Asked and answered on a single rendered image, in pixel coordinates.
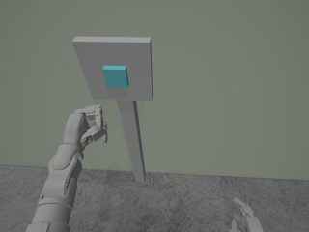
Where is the robot right hand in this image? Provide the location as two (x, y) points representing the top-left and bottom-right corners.
(228, 197), (265, 232)

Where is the button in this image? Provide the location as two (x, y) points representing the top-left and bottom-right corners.
(102, 65), (129, 88)

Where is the robot left forearm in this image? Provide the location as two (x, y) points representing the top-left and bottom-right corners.
(25, 144), (84, 232)

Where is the panel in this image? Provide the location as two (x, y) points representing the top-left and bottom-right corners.
(72, 36), (153, 183)

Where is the robot left hand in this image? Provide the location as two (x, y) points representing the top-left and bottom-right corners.
(63, 104), (108, 152)

